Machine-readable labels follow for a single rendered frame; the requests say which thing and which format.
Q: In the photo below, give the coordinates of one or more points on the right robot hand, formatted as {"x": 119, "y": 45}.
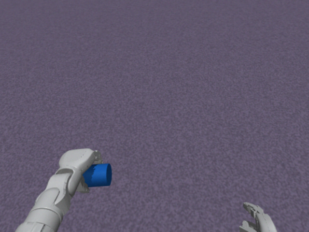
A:
{"x": 263, "y": 221}

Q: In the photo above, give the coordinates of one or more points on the can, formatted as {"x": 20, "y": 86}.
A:
{"x": 98, "y": 175}

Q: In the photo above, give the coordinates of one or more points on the left robot arm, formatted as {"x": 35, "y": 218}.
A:
{"x": 53, "y": 203}

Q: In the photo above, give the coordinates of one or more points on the left robot hand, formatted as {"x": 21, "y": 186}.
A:
{"x": 81, "y": 159}

